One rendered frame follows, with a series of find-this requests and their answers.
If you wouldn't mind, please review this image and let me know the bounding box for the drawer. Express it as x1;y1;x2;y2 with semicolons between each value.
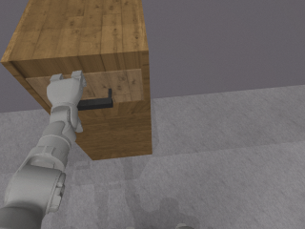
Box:
26;69;144;107

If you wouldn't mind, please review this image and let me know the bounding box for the robot left upper arm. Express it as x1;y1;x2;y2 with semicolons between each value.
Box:
0;164;67;229

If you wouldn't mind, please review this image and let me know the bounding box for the cabinet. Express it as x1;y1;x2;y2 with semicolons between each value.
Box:
0;0;153;160

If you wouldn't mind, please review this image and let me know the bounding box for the left robot hand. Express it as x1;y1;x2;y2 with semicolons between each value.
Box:
47;70;87;133

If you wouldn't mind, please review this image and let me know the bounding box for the left robot forearm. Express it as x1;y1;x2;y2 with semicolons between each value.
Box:
4;102;78;206

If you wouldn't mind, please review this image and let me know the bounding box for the handle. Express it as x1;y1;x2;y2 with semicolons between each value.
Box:
77;88;113;111

